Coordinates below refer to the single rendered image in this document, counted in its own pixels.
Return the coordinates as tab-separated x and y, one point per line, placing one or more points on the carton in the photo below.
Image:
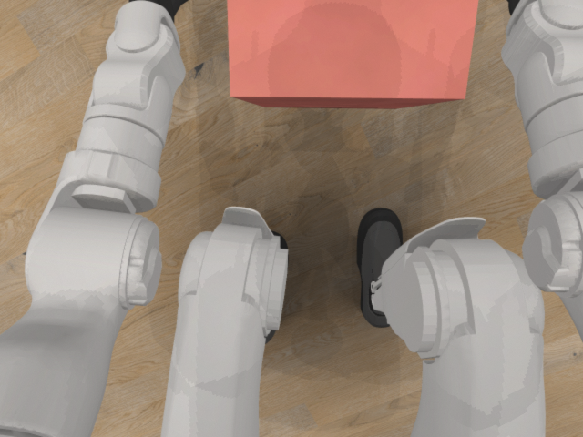
385	54

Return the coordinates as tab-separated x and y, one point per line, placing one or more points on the robot left shin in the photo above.
192	263

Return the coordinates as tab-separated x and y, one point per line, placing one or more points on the robot left upper arm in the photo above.
87	268

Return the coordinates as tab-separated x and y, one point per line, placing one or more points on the robot right forearm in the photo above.
544	52

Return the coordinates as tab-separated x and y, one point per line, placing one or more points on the robot right upper arm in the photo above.
553	250

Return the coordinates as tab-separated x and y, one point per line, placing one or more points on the robot left hand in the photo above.
172	6

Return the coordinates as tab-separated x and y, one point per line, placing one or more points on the robot left forearm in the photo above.
116	162

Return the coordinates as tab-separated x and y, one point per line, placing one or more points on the right robot foot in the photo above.
379	236

